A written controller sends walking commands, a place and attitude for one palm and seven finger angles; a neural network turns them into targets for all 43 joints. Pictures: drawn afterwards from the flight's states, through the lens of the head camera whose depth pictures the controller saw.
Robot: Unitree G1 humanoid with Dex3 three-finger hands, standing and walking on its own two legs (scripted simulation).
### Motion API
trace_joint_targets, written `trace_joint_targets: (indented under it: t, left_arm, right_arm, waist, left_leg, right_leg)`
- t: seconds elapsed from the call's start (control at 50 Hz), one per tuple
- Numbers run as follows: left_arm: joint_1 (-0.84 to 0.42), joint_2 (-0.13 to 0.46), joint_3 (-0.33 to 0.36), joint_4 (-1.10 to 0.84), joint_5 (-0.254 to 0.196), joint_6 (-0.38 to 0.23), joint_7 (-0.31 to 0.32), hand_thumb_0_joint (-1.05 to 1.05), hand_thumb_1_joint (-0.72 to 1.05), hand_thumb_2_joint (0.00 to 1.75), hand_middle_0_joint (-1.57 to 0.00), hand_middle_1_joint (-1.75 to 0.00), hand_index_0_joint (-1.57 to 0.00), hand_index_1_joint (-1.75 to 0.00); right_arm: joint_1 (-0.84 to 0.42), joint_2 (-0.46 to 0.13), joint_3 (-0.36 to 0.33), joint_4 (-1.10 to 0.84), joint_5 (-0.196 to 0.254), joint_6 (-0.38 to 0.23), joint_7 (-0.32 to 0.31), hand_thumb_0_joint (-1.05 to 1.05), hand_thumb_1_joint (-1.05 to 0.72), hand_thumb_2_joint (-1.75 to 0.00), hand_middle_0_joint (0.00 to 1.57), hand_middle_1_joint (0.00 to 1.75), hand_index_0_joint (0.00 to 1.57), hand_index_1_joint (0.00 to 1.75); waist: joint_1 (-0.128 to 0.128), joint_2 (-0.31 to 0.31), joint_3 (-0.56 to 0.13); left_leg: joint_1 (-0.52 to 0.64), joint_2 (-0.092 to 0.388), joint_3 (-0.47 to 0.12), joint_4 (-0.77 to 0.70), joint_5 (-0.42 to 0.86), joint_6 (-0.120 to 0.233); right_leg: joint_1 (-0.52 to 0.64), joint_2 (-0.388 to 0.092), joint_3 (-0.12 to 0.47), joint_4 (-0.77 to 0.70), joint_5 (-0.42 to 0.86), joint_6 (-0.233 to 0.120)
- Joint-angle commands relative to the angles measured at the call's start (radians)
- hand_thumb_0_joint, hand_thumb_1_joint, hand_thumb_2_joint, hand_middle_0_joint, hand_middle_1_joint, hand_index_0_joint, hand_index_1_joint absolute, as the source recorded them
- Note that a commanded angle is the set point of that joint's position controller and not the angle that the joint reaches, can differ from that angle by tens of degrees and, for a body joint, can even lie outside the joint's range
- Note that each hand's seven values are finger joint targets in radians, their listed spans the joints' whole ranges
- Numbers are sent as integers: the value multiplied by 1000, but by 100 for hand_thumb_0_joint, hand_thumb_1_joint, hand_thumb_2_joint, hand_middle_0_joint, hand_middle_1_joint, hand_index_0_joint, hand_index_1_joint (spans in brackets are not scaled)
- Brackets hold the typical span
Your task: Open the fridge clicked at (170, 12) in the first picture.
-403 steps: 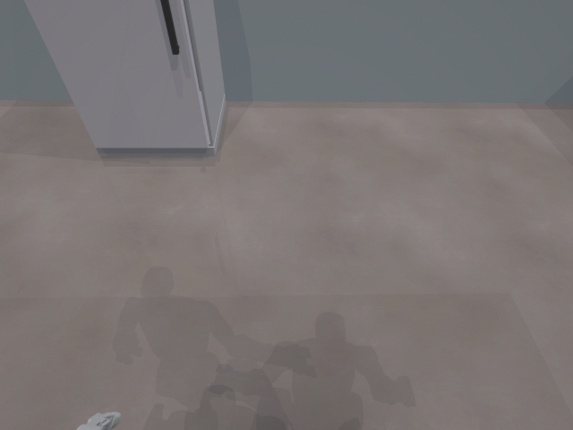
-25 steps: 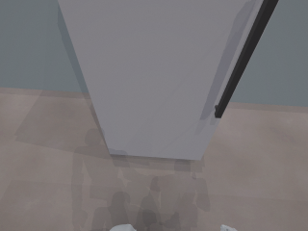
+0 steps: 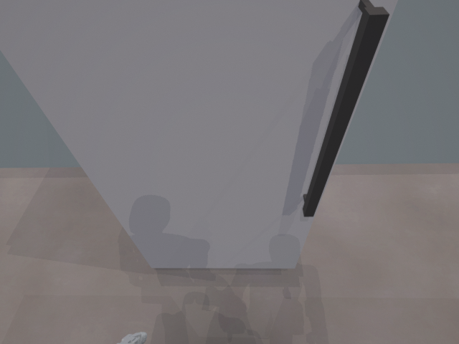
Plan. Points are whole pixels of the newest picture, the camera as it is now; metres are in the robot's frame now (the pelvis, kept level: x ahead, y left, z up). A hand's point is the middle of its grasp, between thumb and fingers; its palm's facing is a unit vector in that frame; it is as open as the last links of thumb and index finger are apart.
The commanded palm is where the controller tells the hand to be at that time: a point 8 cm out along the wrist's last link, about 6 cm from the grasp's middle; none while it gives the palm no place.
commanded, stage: come to a stop and stand still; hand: right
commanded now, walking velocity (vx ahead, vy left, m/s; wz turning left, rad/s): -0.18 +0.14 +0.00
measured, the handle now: (328, 139) +0.47 -0.18 +0.09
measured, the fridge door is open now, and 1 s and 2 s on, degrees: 0 0 0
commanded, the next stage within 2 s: look again from close up in 1.90 s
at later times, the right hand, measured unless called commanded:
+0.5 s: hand out of the picture +0.00 -0.12 -0.15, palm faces +0.05 +0.96 -0.26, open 7.3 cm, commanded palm none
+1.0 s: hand out of the picture -0.02 -0.18 -0.18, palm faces +0.02 +0.97 -0.22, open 7.3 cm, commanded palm none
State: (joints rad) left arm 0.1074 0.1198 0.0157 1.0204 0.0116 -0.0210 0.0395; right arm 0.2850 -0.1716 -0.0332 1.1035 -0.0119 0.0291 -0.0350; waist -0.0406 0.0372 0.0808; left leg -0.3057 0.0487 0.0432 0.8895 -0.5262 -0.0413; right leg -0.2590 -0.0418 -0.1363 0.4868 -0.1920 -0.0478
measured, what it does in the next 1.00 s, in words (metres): steps on the spot: left foot, then right foot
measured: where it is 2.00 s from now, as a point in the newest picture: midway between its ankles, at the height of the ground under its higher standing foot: outside the picture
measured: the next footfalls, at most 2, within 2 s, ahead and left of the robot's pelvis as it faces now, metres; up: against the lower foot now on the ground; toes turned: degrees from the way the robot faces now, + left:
left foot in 0.28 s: +0.02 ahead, +0.19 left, +0.00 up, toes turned +3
right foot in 0.66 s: -0.04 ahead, -0.08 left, +0.00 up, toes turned -4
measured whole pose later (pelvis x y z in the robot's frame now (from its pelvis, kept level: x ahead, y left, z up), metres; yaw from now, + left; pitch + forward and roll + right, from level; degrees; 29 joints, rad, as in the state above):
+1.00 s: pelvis -0.04 +0.01 +0.00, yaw +0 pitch -2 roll +0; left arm 0.28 0.19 -0.01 1.00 0.02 -0.01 0.01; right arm 0.28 -0.18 0.01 1.03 -0.02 0.01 -0.03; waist -0.01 0.00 0.02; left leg -0.25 0.11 0.02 0.52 -0.24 -0.06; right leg -0.13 0.02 -0.09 0.51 -0.35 -0.04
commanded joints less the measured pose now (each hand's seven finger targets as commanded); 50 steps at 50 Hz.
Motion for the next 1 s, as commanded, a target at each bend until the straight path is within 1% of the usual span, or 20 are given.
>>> trace_joint_targets:
  t: [0.0,0.16,0.2,0.22,0.24,0.26,0.28,0.3,0.36,0.42,0.52,0.56,0.58,0.6,0.66,0.7,0.74,0.8,0.84,0.98]
  left_arm:
    - [118,219,67,-24,3,25,20,0,90,90,-20,-30,-20,-30]
    - [46,211,79,-56,15,33,-12,0,90,90,-20,-30,-20,-30]
    - [45,203,77,-48,10,38,-20,0,90,90,-20,-30,-20,-30]
    - [62,174,72,-41,4,39,-25,0,90,90,-20,-30,-20,-30]
    - [85,117,60,-45,-8,44,-30,0,90,90,-20,-30,-20,-30]
    - [74,77,47,-73,-9,52,-39,0,90,90,-20,-30,-20,-30]
    - [32,122,54,-91,-1,66,-43,0,90,90,-20,-30,-20,-30]
    - [35,134,58,-89,5,74,-44,0,90,90,-20,-30,-20,-30]
    - [155,149,62,-28,10,65,-51,0,90,90,-20,-30,-20,-30]
    - [168,143,58,-30,8,58,-51,0,90,90,-20,-30,-20,-30]
    - [137,117,42,-50,0,40,-37,0,90,90,-20,-30,-20,-30]
    - [211,103,33,-16,-3,32,-27,0,90,90,-20,-30,-20,-30]
    - [211,165,36,-59,4,16,-30,0,90,90,-20,-30,-20,-30]
    - [252,119,24,-73,5,17,-33,0,90,90,-20,-30,-20,-30]
    - [276,166,13,-78,17,3,-30,0,90,90,-20,-30,-20,-30]
    - [225,165,4,-87,9,-4,-26,0,90,90,-20,-30,-20,-30]
    - [214,180,2,-89,7,-6,-22,0,90,90,-20,-30,-20,-30]
    - [210,181,0,-88,3,0,-22,0,90,90,-20,-30,-20,-30]
    - [207,189,-1,-82,6,-3,-22,0,90,90,-20,-30,-20,-30]
    - [216,189,-6,-55,3,-13,-16,0,90,90,-20,-30,-20,-30]
  right_arm:
    - [55,-90,-46,-84,-8,22,-4,0,-90,-90,20,30,20,30]
    - [23,-44,-33,-142,-7,11,9,0,-90,-90,20,30,20,30]
    - [79,-44,-26,-112,-7,-7,6,0,-90,-90,20,30,20,30]
    - [111,-66,-26,-96,-13,-19,5,0,-90,-90,20,30,20,30]
    - [102,-120,-27,-97,-21,-31,1,0,-90,-90,20,30,20,30]
    - [40,-201,-32,-126,-20,-35,0,0,-90,-90,20,30,20,30]
    - [2,-238,-41,-152,-17,-28,2,0,-90,-90,20,30,20,30]
    - [-39,-250,-52,-157,-18,-32,-2,0,-90,-90,20,30,20,30]
    - [-106,-200,-46,-166,-16,-32,0,0,-90,-90,20,30,20,30]
    - [-39,-177,-45,-147,-15,-37,0,0,-90,-90,20,30,20,30]
    - [46,-187,-53,-103,-19,-38,-4,0,-90,-90,20,30,20,30]
    - [12,-184,-51,-94,-10,-35,-6,0,-90,-90,20,30,20,30]
    - [62,-174,-23,-72,-18,-58,-45,0,-90,-90,20,30,20,30]
    - [18,-199,-26,-120,-12,-64,-37,0,-90,-90,20,30,20,30]
    - [18,-108,-10,-132,0,-64,-22,0,-90,-90,20,30,20,30]
    - [1,-110,4,-130,-4,-48,-15,0,-90,-90,20,30,20,30]
    - [8,-106,9,-124,-4,-43,-11,0,-90,-90,20,30,20,30]
    - [10,-101,17,-119,-3,-32,-4,0,-90,-90,20,30,20,30]
    - [11,-100,17,-122,-7,-29,-3,0,-90,-90,20,30,20,30]
    - [24,-109,19,-113,-3,-34,-1,0,-90,-90,20,30,20,30]
  waist:
    - [47,-137,-140]
    - [40,-271,-129]
    - [12,-245,-128]
    - [-3,-168,-112]
    - [7,16,-77]
    - [21,186,-17]
    - [-4,161,10]
    - [6,252,51]
    - [51,136,35]
    - [21,133,8]
    - [-21,153,-60]
    - [17,147,-106]
    - [46,48,-126]
    - [60,40,-177]
    - [44,-50,-124]
    - [37,-220,-74]
    - [30,-175,-46]
    - [33,-52,28]
    - [32,-65,56]
    - [34,-68,-5]
  left_leg:
    - [-152,5,-70,255,48,-11]
    - [-5,4,15,-101,81,7]
    - [123,-6,45,-301,192,8]
    - [198,-3,36,-438,271,7]
    - [169,119,-115,-590,182,36]
    - [35,301,-355,-727,21,117]
    - [-103,351,-407,-791,-118,165]
    - [-134,334,-452,-813,-158,172]
    - [-80,251,-254,-722,57,145]
    - [22,238,-199,-683,176,143]
    - [169,259,-229,-592,473,193]
    - [142,219,-187,-531,519,159]
    - [134,192,-188,-423,702,119]
    - [124,183,-155,-435,479,116]
    - [97,76,-53,-343,457,89]
    - [108,43,-6,-319,382,71]
    - [121,27,0,-335,332,61]
    - [98,35,-22,-389,282,56]
    - [97,33,-21,-390,293,52]
    - [128,50,-28,-402,395,49]
  right_leg:
    - [157,-333,207,-123,738,-141]
    - [19,-250,197,-182,123,-100]
    - [-48,-208,179,-154,-90,-55]
    - [-99,-155,155,-89,-148,-15]
    - [-146,-69,94,34,-244,47]
    - [-179,-9,64,129,-295,87]
    - [-136,-20,115,220,-310,78]
    - [-168,-14,146,295,-269,71]
    - [-150,-2,130,414,-158,72]
    - [-171,2,111,393,-145,88]
    - [-107,17,88,144,-230,91]
    - [29,28,77,-25,-112,87]
    - [59,17,61,63,-112,86]
    - [45,17,82,25,-168,64]
    - [-4,-88,149,-9,104,21]
    - [-25,-88,180,-61,235,18]
    - [-37,-93,181,-75,235,10]
    - [-83,-73,190,-141,-49,10]
    - [-96,-73,201,-178,-83,7]
    - [1,-64,172,-155,94,11]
